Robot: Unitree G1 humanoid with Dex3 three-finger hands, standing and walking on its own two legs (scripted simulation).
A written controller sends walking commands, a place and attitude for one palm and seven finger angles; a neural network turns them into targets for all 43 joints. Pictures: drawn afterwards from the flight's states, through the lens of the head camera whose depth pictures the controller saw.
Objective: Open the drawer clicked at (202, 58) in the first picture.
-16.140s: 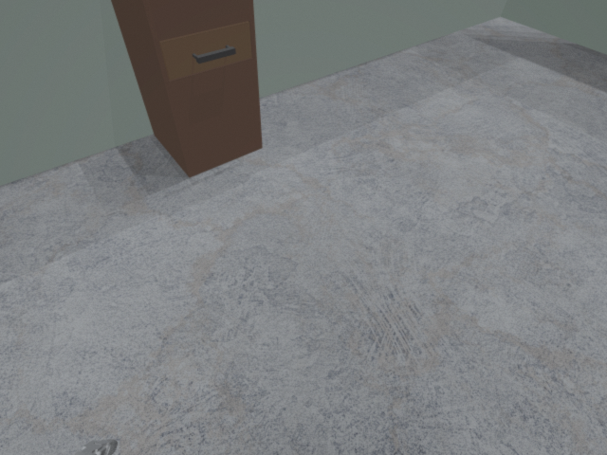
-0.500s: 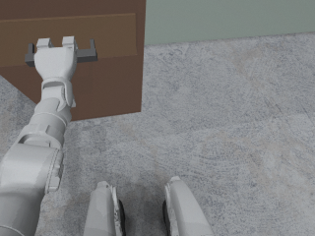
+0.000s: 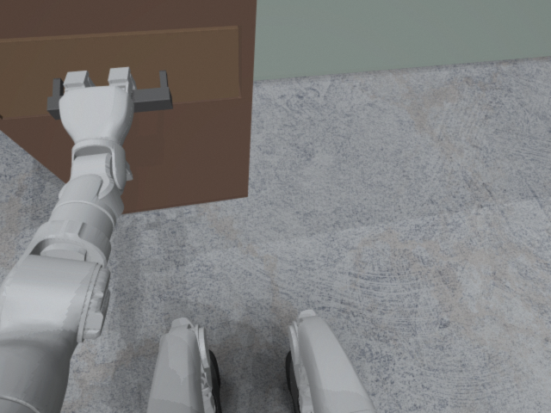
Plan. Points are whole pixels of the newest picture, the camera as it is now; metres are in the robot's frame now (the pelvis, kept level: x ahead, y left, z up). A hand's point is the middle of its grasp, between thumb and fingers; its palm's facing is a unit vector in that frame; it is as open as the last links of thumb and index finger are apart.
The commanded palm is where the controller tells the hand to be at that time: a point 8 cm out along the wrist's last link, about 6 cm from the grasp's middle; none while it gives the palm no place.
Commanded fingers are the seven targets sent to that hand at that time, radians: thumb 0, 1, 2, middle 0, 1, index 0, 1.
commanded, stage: close the thumb around the handle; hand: left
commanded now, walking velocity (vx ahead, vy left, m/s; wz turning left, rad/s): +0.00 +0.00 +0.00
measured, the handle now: (112, 92) +0.59 +0.19 -0.02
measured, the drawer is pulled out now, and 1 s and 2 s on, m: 0.00 0.02 0.11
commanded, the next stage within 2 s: pull the drawer open in 0.50 s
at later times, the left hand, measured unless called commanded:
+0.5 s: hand (116, 131) +0.54 +0.19 -0.04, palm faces -0.01 +0.00 -1.00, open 5.9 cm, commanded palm +0.53 +0.16 +0.01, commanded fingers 0.00 0.90 0.90 -0.40 -1.35 -0.40 -1.35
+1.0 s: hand (116, 144) +0.51 +0.19 -0.04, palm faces -0.02 -0.02 -1.00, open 5.9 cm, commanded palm +0.49 +0.17 +0.01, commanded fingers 0.00 0.90 0.90 -0.40 -1.35 -0.40 -1.35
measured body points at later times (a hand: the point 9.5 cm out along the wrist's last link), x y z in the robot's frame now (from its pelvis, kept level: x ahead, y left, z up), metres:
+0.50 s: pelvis +0.00 +0.00 +0.00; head +0.19 +0.01 +0.41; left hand +0.53 +0.19 +0.02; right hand +0.00 -0.26 -0.13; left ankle +0.06 +0.12 -0.56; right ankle +0.03 -0.13 -0.56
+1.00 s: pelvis +0.01 +0.00 +0.01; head +0.19 +0.01 +0.42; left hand +0.51 +0.19 +0.02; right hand +0.03 -0.26 -0.12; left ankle +0.06 +0.12 -0.56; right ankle +0.03 -0.13 -0.56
